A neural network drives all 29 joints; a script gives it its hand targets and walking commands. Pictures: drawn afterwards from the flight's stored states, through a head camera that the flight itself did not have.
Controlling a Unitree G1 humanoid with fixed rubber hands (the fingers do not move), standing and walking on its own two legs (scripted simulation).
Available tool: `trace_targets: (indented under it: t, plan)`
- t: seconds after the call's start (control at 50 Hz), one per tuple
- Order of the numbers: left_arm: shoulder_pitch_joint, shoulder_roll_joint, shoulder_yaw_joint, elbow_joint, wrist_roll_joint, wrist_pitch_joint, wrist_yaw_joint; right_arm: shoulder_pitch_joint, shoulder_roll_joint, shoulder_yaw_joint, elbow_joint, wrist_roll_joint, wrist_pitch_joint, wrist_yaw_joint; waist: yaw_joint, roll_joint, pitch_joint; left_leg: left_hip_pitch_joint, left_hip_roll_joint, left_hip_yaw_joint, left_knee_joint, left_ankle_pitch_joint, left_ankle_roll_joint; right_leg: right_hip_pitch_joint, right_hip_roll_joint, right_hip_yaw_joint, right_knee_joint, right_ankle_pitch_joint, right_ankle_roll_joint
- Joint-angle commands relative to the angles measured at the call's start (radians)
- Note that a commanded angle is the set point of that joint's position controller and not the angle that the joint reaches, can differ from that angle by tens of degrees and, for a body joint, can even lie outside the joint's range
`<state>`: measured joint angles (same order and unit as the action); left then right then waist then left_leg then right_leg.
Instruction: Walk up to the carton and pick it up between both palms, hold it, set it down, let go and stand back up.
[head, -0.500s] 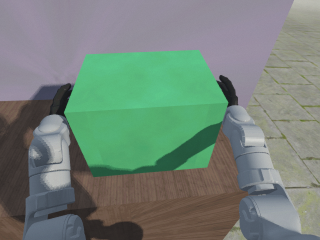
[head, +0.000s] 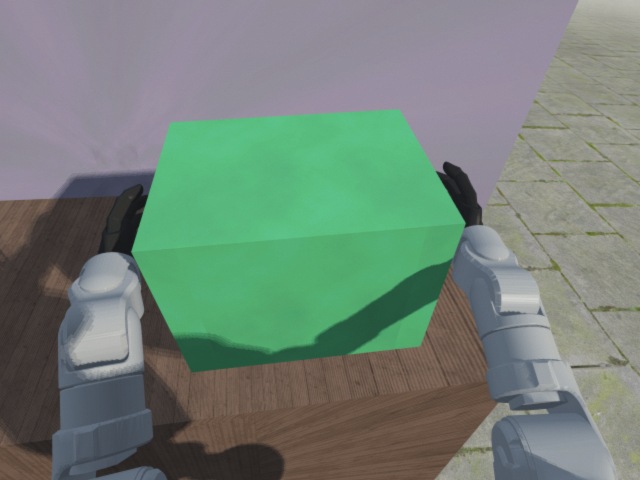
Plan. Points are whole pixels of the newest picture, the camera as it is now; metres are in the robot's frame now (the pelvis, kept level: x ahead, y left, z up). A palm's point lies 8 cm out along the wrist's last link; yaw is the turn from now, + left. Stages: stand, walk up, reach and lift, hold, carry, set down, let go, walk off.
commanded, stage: hold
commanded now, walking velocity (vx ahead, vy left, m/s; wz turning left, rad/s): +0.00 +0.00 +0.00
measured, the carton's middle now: (298, 237) +0.40 +0.00 +0.13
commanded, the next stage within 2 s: none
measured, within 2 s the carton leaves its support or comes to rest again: neither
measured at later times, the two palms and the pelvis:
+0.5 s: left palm (109, 240) +0.34 +0.21 +0.18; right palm (457, 223) +0.35 -0.19 +0.19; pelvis -0.01 +0.00 +0.00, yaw +0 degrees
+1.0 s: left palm (120, 246) +0.33 +0.20 +0.17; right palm (467, 228) +0.34 -0.20 +0.18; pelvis +0.00 +0.00 +0.00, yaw +0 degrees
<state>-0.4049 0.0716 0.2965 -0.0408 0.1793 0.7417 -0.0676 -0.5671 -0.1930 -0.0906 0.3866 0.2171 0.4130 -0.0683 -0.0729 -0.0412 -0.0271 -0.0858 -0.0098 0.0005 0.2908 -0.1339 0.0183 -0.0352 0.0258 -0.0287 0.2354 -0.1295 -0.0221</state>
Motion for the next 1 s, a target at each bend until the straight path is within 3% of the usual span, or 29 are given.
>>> trace_targets:
  t: [0.0, 0.02, 0.04, 0.12, 0.16, 0.2, 0.32, 0.44, 0.64, 0.8, 0.98]
  plan:
    - [-0.704, -0.365, -0.481, -0.231, -0.217, -0.107, -0.129, -0.577, 0.499, 0.367, -0.400, 0.092, -0.059, 0.152, -0.051, 0.031, -0.471, 0.155, -0.033, 0.022, 0.007, 0.232, -0.038, 0.089, 0.001, -0.001, 0.014, 0.315, 0.048]
    - [-0.693, -0.340, -0.449, -0.201, -0.203, -0.114, -0.138, -0.599, 0.487, 0.360, -0.396, 0.093, -0.052, 0.143, -0.018, 0.045, -0.456, 0.117, -0.038, 0.015, -0.002, 0.204, -0.034, 0.120, -0.005, 0.001, 0.019, 0.338, 0.050]
    - [-0.699, -0.342, -0.439, -0.176, -0.202, -0.116, -0.145, -0.597, 0.488, 0.359, -0.377, 0.082, -0.044, 0.137, -0.027, 0.022, -0.445, 0.088, -0.039, 0.019, -0.017, 0.155, -0.026, 0.132, -0.012, 0.012, 0.018, 0.325, 0.057]
    - [-0.677, -0.328, -0.338, -0.009, -0.117, -0.105, -0.183, -0.596, 0.509, 0.324, -0.228, 0.019, -0.018, 0.135, 0.007, 0.014, -0.264, -0.014, -0.036, 0.031, -0.074, 0.012, -0.005, 0.117, -0.030, 0.019, -0.009, 0.136, 0.047]
    - [-0.693, -0.329, -0.325, 0.011, -0.105, -0.097, -0.196, -0.621, 0.517, 0.324, -0.203, 0.012, -0.020, 0.137, 0.023, 0.017, -0.232, -0.013, -0.028, 0.035, -0.082, -0.005, 0.001, 0.087, -0.028, 0.015, -0.022, 0.047, 0.035]
    - [-0.723, -0.339, -0.329, 0.004, -0.112, -0.099, -0.199, -0.650, 0.529, 0.328, -0.208, 0.017, -0.031, 0.142, 0.028, 0.019, -0.249, 0.007, -0.025, 0.036, -0.076, 0.012, 0.001, 0.079, -0.022, 0.008, -0.020, 0.038, 0.033]
    - [-0.783, -0.375, -0.391, -0.042, -0.166, -0.127, -0.175, -0.692, 0.521, 0.320, -0.271, 0.032, -0.070, 0.152, 0.001, 0.034, -0.376, 0.115, -0.020, 0.029, -0.037, 0.102, -0.017, 0.047, -0.001, -0.016, -0.004, 0.111, 0.034]
    - [-0.747, -0.389, -0.412, -0.051, -0.156, -0.113, -0.160, -0.631, 0.474, 0.290, -0.220, 0.018, -0.067, 0.162, -0.023, 0.074, -0.328, 0.158, -0.005, 0.011, -0.034, 0.129, -0.047, 0.004, 0.007, -0.027, -0.014, 0.078, 0.015]
    - [-0.671, -0.362, -0.420, -0.169, -0.154, -0.095, -0.152, -0.586, 0.443, 0.334, -0.315, 0.087, -0.051, 0.158, -0.012, 0.086, -0.359, 0.198, -0.017, 0.009, 0.018, 0.318, -0.074, 0.055, 0.027, -0.029, 0.008, 0.232, 0.013]
    - [-0.647, -0.339, -0.394, -0.162, -0.149, -0.089, -0.163, -0.584, 0.465, 0.366, -0.353, 0.091, -0.033, 0.141, 0.009, 0.038, -0.339, 0.118, -0.029, 0.025, -0.009, 0.230, -0.046, 0.099, 0.008, -0.006, 0.012, 0.273, 0.033]
    - [-0.711, -0.338, -0.383, -0.098, -0.155, -0.104, -0.179, -0.607, 0.512, 0.349, -0.314, 0.045, -0.030, 0.133, -0.002, 0.030, -0.337, 0.052, -0.033, 0.033, -0.048, 0.083, -0.019, 0.107, -0.018, 0.009, 0.004, 0.203, 0.045]
